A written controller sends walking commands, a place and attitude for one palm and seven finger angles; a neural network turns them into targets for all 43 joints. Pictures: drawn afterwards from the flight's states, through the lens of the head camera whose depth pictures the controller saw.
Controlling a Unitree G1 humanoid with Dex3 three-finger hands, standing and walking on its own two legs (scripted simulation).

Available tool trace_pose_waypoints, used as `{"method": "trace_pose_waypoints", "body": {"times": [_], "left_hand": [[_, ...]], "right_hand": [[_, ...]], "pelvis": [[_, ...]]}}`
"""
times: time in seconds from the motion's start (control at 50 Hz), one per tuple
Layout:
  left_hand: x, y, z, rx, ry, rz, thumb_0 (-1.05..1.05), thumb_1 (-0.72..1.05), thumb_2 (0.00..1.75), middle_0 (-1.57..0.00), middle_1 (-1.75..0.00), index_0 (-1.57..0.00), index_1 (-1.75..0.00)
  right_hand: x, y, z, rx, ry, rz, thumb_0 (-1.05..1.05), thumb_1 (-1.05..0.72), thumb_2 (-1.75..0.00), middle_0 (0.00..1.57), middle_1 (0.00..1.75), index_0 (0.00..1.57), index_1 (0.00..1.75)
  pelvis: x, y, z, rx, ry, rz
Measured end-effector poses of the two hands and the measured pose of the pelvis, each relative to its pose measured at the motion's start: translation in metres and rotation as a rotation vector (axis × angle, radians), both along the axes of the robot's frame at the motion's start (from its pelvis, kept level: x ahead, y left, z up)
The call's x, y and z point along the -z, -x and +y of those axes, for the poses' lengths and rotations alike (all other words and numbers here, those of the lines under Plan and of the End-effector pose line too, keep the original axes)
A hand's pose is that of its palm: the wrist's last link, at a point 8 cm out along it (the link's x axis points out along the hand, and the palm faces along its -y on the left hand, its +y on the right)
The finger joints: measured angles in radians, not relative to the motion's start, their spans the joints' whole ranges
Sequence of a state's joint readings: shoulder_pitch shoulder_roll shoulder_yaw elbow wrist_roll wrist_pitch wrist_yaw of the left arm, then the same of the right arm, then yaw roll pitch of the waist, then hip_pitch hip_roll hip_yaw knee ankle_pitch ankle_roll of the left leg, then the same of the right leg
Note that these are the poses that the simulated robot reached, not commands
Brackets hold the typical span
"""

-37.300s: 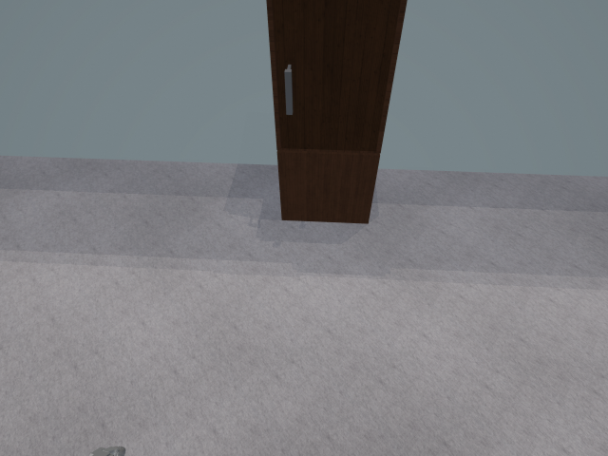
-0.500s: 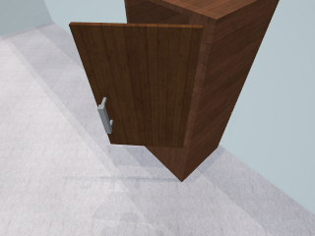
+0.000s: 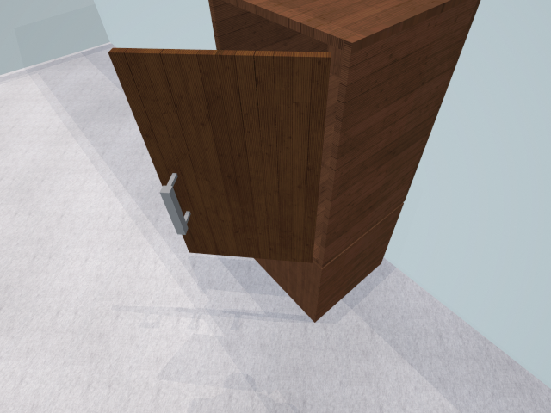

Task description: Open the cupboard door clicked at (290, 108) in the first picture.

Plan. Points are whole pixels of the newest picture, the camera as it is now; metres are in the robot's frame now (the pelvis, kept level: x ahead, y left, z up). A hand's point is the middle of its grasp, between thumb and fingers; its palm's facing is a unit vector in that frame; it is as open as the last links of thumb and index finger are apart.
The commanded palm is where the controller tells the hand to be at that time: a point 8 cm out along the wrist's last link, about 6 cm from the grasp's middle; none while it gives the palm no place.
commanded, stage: come to a stop and stand still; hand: left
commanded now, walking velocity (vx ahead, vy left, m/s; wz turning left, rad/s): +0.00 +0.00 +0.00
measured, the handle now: (178, 204) +0.57 +0.27 -0.10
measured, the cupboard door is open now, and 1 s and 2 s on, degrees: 43 43 43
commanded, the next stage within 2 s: look again from close up in 0.12 s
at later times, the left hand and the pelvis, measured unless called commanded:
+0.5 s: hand out of the picture +0.01 +0.17 -0.17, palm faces +0.03 -0.98 -0.21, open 7.4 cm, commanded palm none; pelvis +0.01 -0.01 +0.00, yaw +0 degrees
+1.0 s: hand (146, 396) +0.16 +0.20 -0.06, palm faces +0.25 -0.96 -0.12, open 7.5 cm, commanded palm +0.11 +0.24 -0.07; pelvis +0.00 +0.01 -0.01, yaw +3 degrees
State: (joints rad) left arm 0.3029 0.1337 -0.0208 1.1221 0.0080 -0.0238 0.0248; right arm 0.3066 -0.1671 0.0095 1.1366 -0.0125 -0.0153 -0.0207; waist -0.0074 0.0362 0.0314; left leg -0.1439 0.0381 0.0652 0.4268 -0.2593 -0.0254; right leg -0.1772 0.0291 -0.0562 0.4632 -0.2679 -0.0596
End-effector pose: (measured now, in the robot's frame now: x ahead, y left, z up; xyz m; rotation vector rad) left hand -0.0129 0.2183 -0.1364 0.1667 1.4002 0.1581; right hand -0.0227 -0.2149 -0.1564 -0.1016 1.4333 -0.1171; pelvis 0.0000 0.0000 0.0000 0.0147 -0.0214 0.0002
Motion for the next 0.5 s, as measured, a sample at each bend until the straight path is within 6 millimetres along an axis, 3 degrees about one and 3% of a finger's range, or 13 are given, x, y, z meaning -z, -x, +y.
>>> {"method": "trace_pose_waypoints", "body": {"times": [0.18, 0.5], "left_hand": [[0.004, -0.002, -0.01, -0.012, 0.013, 0.0, 0.01, 0.91, 0.9, -0.2, -0.3, -0.2, -0.3], [0.003, -0.017, -0.002, -0.017, 0.0, -0.026, 0.01, 0.91, 0.9, -0.2, -0.3, -0.2, -0.3]], "right_hand": [[-0.002, -0.008, -0.003, -0.005, 0.003, -0.006, 0.01, -0.91, -0.9, 0.2, 0.3, 0.2, 0.3], [-0.004, -0.024, -0.001, -0.015, 0.009, -0.022, 0.01, -0.91, -0.9, 0.2, 0.3, 0.2, 0.3]], "pelvis": [[0.0, -0.004, -0.007, -0.005, 0.002, 0.0], [0.0, -0.01, -0.006, -0.008, 0.003, 0.005]]}}
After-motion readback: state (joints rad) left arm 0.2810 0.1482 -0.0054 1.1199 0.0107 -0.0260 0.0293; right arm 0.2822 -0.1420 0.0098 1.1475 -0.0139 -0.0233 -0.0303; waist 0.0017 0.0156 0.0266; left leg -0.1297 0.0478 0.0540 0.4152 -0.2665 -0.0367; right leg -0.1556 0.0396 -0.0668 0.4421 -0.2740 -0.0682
